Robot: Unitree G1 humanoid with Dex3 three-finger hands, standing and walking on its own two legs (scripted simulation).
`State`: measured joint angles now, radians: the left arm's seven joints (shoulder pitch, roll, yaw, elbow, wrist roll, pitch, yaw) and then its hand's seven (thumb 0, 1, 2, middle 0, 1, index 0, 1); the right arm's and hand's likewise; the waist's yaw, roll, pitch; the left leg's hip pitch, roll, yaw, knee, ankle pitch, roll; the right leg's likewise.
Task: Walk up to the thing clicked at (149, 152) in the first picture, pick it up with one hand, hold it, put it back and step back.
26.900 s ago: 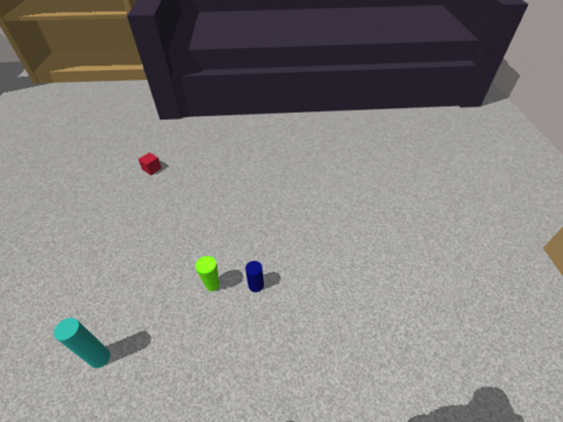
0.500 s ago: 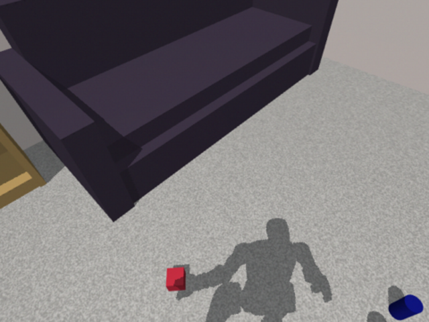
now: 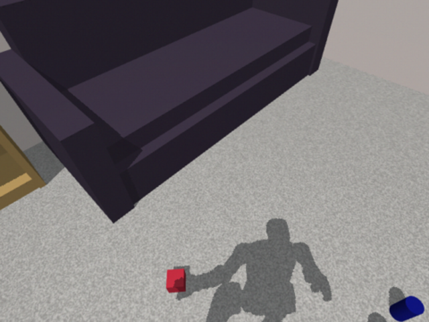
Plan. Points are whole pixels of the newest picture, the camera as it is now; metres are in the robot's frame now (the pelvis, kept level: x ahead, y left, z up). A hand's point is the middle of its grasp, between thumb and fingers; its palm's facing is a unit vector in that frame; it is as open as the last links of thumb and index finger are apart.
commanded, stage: stand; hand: left
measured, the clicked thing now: (176, 280) +0.43 +0.21 -0.75
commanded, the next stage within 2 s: walk up in 0.14 s
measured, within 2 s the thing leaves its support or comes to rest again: neither
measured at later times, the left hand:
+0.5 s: hand out of the picture +0.07 +0.31 -0.19, palm faces -0.04 -0.93 -0.37, open 7.4 cm
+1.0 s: hand out of the picture -0.07 +0.29 -0.17, palm faces -0.10 -0.91 -0.40, open 7.4 cm
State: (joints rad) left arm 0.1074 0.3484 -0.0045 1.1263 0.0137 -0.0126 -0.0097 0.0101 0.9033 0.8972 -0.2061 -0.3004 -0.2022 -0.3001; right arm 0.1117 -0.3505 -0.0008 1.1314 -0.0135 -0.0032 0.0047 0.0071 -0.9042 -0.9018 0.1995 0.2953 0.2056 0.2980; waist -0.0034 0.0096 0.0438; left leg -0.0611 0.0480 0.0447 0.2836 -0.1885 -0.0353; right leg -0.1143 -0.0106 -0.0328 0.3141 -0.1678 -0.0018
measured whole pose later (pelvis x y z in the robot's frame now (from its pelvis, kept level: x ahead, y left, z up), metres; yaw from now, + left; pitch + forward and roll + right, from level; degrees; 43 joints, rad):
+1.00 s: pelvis -0.18 +0.03 -0.03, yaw -5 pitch -3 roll +0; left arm 0.16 0.36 0.08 0.85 0.04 0.06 -0.02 0.01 0.90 0.90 -0.21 -0.30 -0.20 -0.30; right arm 0.10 -0.40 -0.06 0.86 -0.01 0.06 -0.03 0.01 -0.90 -0.90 0.20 0.30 0.21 0.30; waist 0.01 0.03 0.17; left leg -0.45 0.00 -0.05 0.87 -0.45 -0.01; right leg -0.26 0.03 0.03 0.68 -0.38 -0.02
